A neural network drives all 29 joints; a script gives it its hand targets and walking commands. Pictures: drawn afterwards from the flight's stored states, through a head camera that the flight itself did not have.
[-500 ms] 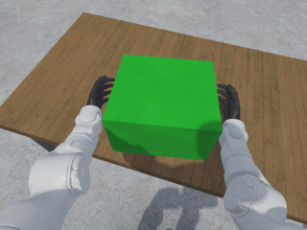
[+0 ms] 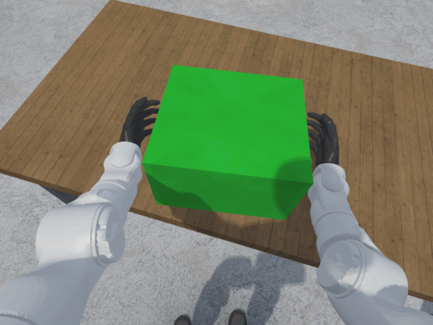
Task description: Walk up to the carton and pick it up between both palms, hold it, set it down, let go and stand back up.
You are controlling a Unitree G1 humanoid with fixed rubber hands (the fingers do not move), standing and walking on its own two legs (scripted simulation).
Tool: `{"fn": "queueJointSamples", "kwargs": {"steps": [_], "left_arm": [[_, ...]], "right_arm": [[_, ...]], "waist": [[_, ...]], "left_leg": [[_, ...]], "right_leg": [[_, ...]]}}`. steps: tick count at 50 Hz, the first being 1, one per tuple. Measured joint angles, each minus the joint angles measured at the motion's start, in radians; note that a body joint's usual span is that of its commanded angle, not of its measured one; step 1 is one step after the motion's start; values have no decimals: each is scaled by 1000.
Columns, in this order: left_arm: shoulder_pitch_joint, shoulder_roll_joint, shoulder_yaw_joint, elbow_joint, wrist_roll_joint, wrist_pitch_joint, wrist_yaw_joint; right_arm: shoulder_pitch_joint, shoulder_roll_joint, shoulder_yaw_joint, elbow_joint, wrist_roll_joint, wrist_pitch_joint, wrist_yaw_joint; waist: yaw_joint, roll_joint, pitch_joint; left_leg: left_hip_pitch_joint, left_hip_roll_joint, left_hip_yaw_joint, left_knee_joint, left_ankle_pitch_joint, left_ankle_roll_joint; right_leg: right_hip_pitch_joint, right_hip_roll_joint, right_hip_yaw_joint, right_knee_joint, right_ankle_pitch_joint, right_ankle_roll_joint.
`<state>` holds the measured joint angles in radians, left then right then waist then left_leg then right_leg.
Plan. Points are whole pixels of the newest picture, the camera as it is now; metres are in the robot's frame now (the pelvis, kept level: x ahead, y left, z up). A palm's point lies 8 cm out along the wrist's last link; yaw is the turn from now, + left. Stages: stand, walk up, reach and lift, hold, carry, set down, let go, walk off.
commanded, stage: set down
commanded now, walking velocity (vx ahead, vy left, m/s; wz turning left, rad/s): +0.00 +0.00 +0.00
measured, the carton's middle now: (229, 142) +0.48 -0.05 -0.03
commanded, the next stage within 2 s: none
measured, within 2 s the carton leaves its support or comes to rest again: rests again in 0.04 s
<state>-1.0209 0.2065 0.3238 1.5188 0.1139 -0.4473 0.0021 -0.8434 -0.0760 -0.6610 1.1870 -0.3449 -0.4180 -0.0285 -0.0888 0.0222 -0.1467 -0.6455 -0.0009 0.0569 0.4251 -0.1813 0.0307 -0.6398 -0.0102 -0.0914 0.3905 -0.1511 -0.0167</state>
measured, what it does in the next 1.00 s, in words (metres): stands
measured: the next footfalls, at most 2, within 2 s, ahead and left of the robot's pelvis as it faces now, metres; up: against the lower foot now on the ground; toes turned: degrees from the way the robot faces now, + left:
none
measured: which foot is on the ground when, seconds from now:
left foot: down 0.00-1.00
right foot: down 0.00-1.00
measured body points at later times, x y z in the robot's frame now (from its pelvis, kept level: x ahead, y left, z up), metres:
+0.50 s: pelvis -0.01 +0.00 +0.00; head +0.12 +0.00 +0.43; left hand +0.47 +0.14 +0.01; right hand +0.42 -0.23 +0.01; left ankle -0.01 +0.10 -0.73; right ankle +0.00 -0.11 -0.73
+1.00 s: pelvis -0.01 +0.00 +0.00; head +0.13 +0.00 +0.43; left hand +0.47 +0.14 +0.01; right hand +0.42 -0.23 +0.01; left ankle -0.01 +0.10 -0.73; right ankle +0.00 -0.11 -0.73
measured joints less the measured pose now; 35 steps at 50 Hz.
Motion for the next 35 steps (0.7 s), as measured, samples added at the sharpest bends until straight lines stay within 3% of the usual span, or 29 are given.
{"fn": "queueJointSamples", "kwargs": {"steps": [11,35], "left_arm": [[-3,-11,24,-7,30,-15,10],[-2,0,74,-20,69,-24,-7]], "right_arm": [[-9,-9,-37,14,-14,-13,19],[-15,17,-81,-21,-56,-8,34]], "waist": [[11,-6,-4],[5,-12,6]], "left_leg": [[-24,5,10,13,-2,5],[-32,4,9,9,7,0]], "right_leg": [[-19,4,8,-5,12,3],[-35,0,2,10,10,-2]]}}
